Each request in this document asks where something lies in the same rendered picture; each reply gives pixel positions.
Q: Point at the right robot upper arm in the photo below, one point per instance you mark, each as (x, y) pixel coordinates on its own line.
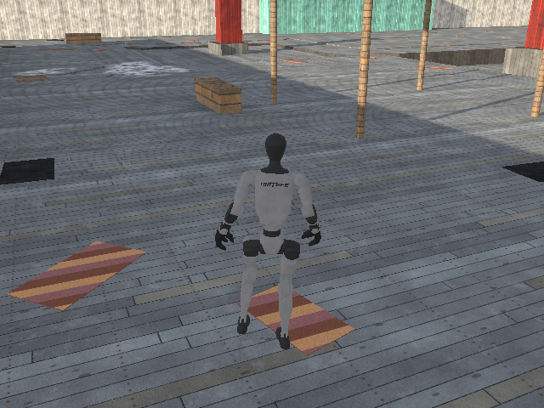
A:
(301, 180)

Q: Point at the right robot hand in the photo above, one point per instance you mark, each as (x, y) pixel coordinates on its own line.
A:
(316, 239)

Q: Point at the left robot hand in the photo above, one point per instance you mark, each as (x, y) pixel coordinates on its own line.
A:
(219, 237)

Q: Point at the robot left forearm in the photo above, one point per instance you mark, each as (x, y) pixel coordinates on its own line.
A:
(228, 221)

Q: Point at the robot right forearm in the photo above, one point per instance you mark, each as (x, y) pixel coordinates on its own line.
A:
(313, 222)

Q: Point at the right robot shin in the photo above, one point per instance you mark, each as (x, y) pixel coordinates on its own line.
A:
(285, 309)

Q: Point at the robot torso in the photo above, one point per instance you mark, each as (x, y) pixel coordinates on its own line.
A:
(273, 201)

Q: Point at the left robot upper arm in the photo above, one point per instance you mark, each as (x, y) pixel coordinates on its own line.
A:
(248, 177)

